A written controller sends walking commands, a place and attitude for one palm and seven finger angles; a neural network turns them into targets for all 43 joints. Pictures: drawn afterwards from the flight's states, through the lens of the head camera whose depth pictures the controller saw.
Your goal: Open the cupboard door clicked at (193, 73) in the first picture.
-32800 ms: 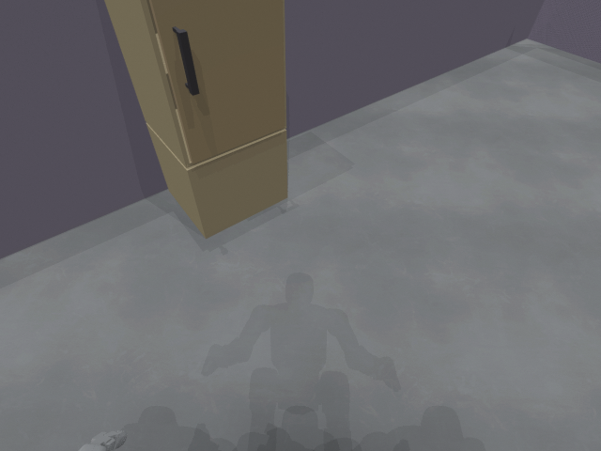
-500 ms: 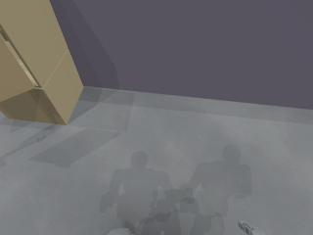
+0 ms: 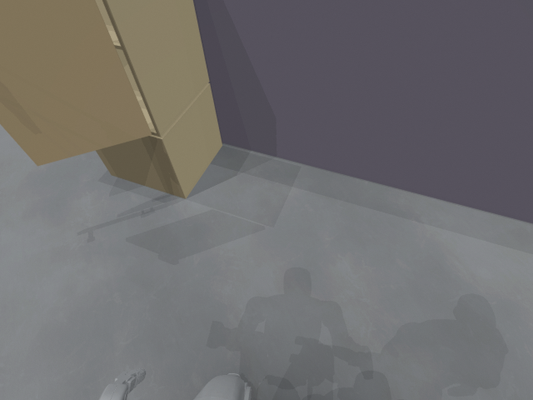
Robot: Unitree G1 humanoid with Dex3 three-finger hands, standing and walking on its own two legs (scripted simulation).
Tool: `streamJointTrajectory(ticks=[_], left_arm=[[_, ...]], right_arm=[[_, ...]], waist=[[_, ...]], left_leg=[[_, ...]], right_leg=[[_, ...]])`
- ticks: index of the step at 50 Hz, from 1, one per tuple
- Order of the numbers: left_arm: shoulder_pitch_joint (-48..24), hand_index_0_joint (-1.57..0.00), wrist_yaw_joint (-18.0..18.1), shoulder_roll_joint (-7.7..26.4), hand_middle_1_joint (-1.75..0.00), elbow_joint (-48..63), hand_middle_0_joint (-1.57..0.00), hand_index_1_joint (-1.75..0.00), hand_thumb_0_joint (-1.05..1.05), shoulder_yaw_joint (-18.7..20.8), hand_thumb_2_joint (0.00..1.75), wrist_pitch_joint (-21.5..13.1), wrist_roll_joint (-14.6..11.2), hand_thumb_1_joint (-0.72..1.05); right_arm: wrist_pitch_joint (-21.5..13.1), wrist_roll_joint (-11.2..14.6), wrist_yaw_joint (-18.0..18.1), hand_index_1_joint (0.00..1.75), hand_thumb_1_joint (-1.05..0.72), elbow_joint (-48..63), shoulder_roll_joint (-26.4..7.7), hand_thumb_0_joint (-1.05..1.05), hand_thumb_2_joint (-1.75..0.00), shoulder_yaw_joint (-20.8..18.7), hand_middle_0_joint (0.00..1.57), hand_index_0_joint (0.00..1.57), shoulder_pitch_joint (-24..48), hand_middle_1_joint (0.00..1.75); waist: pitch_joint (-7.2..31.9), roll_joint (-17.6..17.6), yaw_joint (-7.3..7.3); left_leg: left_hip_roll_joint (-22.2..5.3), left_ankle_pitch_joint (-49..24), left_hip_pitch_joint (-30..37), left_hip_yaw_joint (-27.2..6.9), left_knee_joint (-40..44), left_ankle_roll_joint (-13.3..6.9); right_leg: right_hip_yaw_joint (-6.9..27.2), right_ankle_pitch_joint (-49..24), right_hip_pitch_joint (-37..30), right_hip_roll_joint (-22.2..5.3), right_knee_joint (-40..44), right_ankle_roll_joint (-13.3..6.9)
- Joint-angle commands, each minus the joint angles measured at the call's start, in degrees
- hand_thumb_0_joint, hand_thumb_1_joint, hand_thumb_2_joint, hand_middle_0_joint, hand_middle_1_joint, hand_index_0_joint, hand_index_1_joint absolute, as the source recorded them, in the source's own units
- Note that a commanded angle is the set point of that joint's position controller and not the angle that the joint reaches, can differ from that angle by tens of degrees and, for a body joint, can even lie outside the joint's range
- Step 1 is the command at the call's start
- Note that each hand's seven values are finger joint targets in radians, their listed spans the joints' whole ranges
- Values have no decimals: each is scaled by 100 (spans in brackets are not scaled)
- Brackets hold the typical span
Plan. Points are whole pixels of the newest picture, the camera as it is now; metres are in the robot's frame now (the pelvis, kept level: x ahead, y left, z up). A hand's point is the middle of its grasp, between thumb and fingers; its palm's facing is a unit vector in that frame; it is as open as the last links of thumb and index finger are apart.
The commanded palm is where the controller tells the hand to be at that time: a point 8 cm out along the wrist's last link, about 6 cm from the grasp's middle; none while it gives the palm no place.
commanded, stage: turn to face it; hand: left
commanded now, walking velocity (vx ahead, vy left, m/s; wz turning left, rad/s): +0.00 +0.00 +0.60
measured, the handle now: out of the picture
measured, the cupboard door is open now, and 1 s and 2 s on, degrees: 43 43 43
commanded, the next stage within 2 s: take the last steps up to it in 0.66 s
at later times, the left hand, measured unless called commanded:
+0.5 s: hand out of the picture +0.04 +0.23 -0.15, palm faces +0.31 -0.91 -0.28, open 7.4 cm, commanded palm none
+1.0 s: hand out of the picture -0.02 +0.20 -0.18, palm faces +0.48 -0.86 -0.18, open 7.4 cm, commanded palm none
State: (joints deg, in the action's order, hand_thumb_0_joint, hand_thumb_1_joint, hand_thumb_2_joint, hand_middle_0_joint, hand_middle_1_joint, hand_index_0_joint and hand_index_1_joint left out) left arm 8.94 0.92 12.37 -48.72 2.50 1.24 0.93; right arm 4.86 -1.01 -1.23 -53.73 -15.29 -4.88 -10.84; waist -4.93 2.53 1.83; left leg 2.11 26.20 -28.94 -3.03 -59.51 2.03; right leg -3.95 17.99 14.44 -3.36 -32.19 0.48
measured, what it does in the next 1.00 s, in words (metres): steps on the spot, turning left: left foot, then right foot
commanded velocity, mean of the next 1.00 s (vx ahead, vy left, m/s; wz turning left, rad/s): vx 0.08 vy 0.04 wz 0.36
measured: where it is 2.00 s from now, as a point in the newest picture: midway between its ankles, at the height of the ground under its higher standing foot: (211, 372)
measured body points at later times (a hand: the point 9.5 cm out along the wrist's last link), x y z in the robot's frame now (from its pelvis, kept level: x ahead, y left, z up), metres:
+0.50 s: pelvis +0.01 -0.01 +0.00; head +0.06 +0.01 +0.45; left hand +0.02 +0.28 -0.13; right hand +0.18 -0.22 -0.14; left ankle +0.00 +0.13 -0.73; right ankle +0.04 -0.14 -0.71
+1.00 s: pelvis +0.03 +0.01 +0.00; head +0.05 +0.04 +0.45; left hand -0.05 +0.25 -0.16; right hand +0.20 -0.18 -0.13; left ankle -0.02 +0.09 -0.73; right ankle +0.06 -0.12 -0.67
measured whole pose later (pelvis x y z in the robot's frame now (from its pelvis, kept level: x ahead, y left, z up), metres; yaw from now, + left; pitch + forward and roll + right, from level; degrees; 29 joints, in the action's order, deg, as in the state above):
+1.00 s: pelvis +0.03 +0.01 +0.00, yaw +26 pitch +1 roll +0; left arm 13.3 -1.1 12.9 -57.0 3.4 2.4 1.2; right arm -0.2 -1.6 0.2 -55.2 -10.6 -1.4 -12.8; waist -3.4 -3.3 -0.8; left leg 1.9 17.1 -13.1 1.3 -29.3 -2.7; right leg -3.3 26.5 25.8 -4.6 -60.3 1.6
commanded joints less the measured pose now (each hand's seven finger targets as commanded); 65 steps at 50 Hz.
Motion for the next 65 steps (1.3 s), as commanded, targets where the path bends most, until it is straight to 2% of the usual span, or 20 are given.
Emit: streamJointTrajectory(ticks=[1, 6, 9, 11, 13, 15, 25, 27, 28, 31, 38, 41, 42, 44, 49, 56, 59, 60, 62, 65], left_arm=[[1, -20, 94, 970, -30, 394, -20, -30, 0, 248, 90, -128, 38, 90], [613, -20, 69, 1321, -30, 143, -20, -30, 0, 364, 90, -136, 72, 90], [459, -20, 11, 1326, -30, 130, -20, -30, 0, 379, 90, -103, -15, 90], [175, -20, -37, 671, -30, 466, -20, -30, 0, 212, 90, -38, -75, 90], [-155, -20, 3, 768, -30, 643, -20, -30, 0, 223, 90, 27, -25, 90], [-120, -20, -10, 756, -30, 331, -20, -30, 0, 246, 90, 61, 8, 90], [804, -20, -31, 691, -30, -60, -20, -30, 0, 222, 90, -16, -27, 90], [951, -20, 41, 1497, -30, -54, -20, -30, 0, 386, 90, -125, 90, 90], [918, -20, 52, 1540, -30, 9, -20, -30, 0, 348, 90, -132, 57, 90], [285, -20, 76, 1028, -30, 131, -20, -30, 0, 243, 90, -141, 49, 90], [838, -20, 70, 1124, -30, -208, -20, -30, 0, 281, 90, -199, 82, 90], [711, -20, -6, 1123, -30, -294, -20, -30, 0, 319, 90, -182, 7, 90], [621, -20, -44, 968, -30, -231, -20, -30, 0, 305, 90, -161, -30, 90], [77, -20, -104, 523, -30, 97, -20, -30, 0, 187, 90, -118, 0, 90], [-87, -20, -226, 488, -30, -162, -20, -30, 0, 209, 90, -146, 51, 90], [-368, -20, -261, 316, -30, -117, -20, -30, 0, 130, 90, -194, 29, 90], [332, -20, -253, 402, -30, -373, -20, -30, 0, 211, 90, -247, 32, 90], [843, -20, -223, 633, -30, -527, -20, -30, 0, 297, 90, -297, 50, 90], [1803, -20, -104, 1565, -30, -740, -20, -30, 0, 496, 90, -346, 48, 90], [868, -20, -6, 852, -30, -549, -20, -30, 0, 338, 90, -370, 36, 90]], right_arm=[[-172, 23, -48, 30, -90, 621, -304, 0, -90, -59, 20, 20, 413, 30], [-261, 62, -63, 30, -90, 702, -145, 0, -90, 45, 20, 20, 710, 30], [-328, 35, -34, 30, -90, 548, -381, 0, -90, 1, 20, 20, 104, 30], [-385, -40, 58, 30, -90, 489, -1408, 0, -90, -266, 20, 20, -643, 30], [-353, -77, 147, 30, -90, 442, -1498, 0, -90, -230, 20, 20, -668, 30], [-407, -73, 231, 30, -90, 554, -1083, 0, -90, -122, 20, 20, -91, 30], [-323, -8, 210, 30, -90, 604, -861, 0, -90, -54, 20, 20, 474, 30], [-323, 66, 156, 30, -90, 785, -234, 0, -90, 31, 20, 20, 467, 30], [-286, 40, 132, 30, -90, 801, -490, 0, -90, -14, 20, 20, 604, 30], [-195, 8, 77, 30, -90, 506, -391, 0, -90, -33, 20, 20, 474, 30], [-317, 75, 63, 30, -90, 350, 46, 0, -90, 150, 20, 20, 570, 30], [-430, 31, 76, 30, -90, 147, -73, 0, -90, 169, 20, 20, 35, 30], [-490, 9, 92, 30, -90, 93, -368, 0, -90, 115, 20, 20, -209, 30], [-463, -103, 176, 30, -90, 1, -1175, 0, -90, -67, 20, 20, -930, 30], [-679, -52, 273, 30, -90, 31, -536, 0, -90, 140, 20, 20, -584, 30], [-714, -51, 233, 30, -90, -214, -551, 0, -90, 131, 20, 20, -856, 30], [-674, -21, 215, 30, -90, -245, -522, 0, -90, 130, 20, 20, -645, 30], [-691, 26, 192, 30, -90, -213, -407, 0, -90, 144, 20, 20, -533, 30], [-685, 16, 129, 30, -90, 92, -191, 0, -90, 154, 20, 20, -379, 30], [-566, -46, 42, 30, -90, -34, -193, 0, -90, 61, 20, 20, -132, 30]], waist=[[375, -1659, -147], [632, -1367, -423], [933, -959, -56], [1213, 1658, 379], [1036, 651, 293], [942, 1231, 69], [842, 325, -435], [631, -2161, -517], [540, -1885, -587], [226, -1680, -205], [696, -1244, -408], [760, -1105, -184], [821, -468, -51], [714, 1481, 305], [223, 740, -100], [250, 508, -74], [377, 145, -455], [458, -336, -711], [671, -2294, -1040], [-157, -1373, -493]], left_leg=[[-341, 52, -201, 416, -86, 191], [-186, 15, 444, 877, 1703, 132], [-136, -1414, 1791, 835, 3255, -9], [-2411, -4667, 3146, -2230, 3778, -1251], [-2537, -3646, 2390, -1962, 3768, -1681], [-1812, -3381, 2113, -1577, 3780, -1309], [-1049, -2388, 874, -1073, 3224, -784], [258, 317, -433, 199, 1147, -32], [3, 953, -246, -85, -31, -88], [-233, 211, -222, -26, -814, -20], [-84, 34, 647, 649, 1864, 58], [-40, -1009, 1861, 732, 3391, -56], [-436, -1108, 2511, 233, 3828, -235], [-2350, -1417, 3044, -2369, 4484, -1562], [-1505, -1581, 2302, -1332, 4638, -1352], [-1301, -1652, 1998, -900, 4570, -1367], [-1008, -1205, 1220, -607, 3876, -1093], [-631, -776, 404, -292, 3123, -834], [-5, 1034, -1244, 316, 65, -313], [-717, -312, -1067, -94, -785, -207]], right_leg=[[423, -2579, -638, -1430, 1253, -656], [250, -3446, -1179, -1687, 655, -637], [-182, -2933, -564, -1500, -305, -141], [-517, 1886, 1828, -354, -2531, 582], [343, 1810, 1802, -404, -3287, 380], [454, 1211, 1804, -333, -3298, 385], [102, -310, -715, 240, 304, 283], [2560, -766, -1243, -1936, 1787, -569], [2741, -1021, -510, -2394, 1867, -1048], [1583, -1674, -211, -1538, 1531, -879], [763, -3394, -1177, -1394, 882, -794], [528, -1667, -503, -1265, 587, -366], [263, -641, 183, -1037, 41, -143], [-257, 1974, 2154, -21, -2378, 223], [292, 476, 2238, -270, -3211, 99], [-143, 398, 1060, -27, -1105, 150], [-279, -171, -548, 172, 64, 133], [102, -133, -1656, -82, 648, 43], [3521, 1328, -2446, -2799, 2261, -976], [2447, 1738, -670, -2270, 2471, -879]])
